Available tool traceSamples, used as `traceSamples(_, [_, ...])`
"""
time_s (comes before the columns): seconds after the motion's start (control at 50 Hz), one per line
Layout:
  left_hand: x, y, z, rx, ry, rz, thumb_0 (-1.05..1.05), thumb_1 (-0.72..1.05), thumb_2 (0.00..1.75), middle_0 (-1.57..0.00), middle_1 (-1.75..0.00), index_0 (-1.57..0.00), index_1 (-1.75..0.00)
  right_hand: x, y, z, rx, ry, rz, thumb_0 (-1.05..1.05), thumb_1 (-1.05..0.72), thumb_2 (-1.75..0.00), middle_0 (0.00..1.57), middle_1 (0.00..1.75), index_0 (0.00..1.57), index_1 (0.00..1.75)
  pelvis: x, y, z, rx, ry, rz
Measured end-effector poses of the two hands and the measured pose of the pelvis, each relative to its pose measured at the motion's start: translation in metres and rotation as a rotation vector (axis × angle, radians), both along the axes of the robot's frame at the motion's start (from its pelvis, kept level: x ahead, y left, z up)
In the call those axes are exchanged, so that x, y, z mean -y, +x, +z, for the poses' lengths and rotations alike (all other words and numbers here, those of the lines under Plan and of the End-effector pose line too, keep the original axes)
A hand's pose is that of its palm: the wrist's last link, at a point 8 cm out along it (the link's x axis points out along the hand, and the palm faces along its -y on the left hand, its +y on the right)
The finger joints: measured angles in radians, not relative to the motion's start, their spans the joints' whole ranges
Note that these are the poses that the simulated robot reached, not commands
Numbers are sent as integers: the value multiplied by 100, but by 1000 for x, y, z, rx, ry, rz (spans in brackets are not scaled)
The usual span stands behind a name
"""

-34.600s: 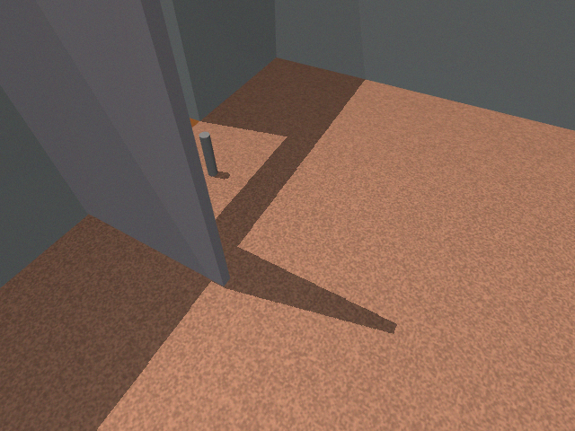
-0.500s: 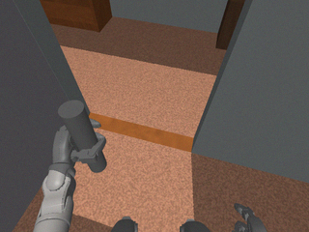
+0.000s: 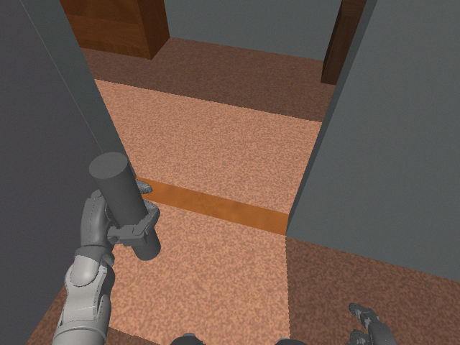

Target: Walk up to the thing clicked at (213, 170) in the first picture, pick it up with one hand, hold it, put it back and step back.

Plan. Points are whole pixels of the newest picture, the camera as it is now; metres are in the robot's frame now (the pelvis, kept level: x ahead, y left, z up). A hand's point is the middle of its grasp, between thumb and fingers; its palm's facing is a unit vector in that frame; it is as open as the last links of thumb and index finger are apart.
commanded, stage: hold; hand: left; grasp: from the side
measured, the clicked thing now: (132, 215) +0.32 +0.18 +0.05
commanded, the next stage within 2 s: none
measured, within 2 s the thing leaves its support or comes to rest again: neither
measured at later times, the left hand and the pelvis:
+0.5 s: hand (137, 215) +0.32 +0.17 +0.06, palm faces +0.04 -1.00 +0.01, open 7.1 cm; pelvis -0.01 +0.00 +0.01, yaw +0 degrees
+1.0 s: hand (136, 216) +0.31 +0.17 +0.06, palm faces +0.04 -1.00 +0.01, open 7.1 cm; pelvis -0.01 +0.00 +0.01, yaw +0 degrees
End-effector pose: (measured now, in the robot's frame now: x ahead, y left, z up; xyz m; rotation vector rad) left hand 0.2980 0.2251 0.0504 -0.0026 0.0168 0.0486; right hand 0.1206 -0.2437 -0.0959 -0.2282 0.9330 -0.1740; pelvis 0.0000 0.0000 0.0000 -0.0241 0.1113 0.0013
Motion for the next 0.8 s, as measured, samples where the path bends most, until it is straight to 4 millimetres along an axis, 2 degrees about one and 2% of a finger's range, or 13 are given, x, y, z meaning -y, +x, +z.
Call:
traceSamples(0.5, [3,-6,10,15,-3,-10,3,0,110,-94,-107,-87,-107,-1,-5,7,13,5,4,1,-90,-89,21,29,21,30,0,-5,6,30,3,0])
traceSamples(0.8, [3,-5,7,3,-7,-9,2,0,110,-94,-107,-87,-107,0,-3,10,27,2,10,1,-90,-89,21,29,21,30,0,-8,7,32,4,0])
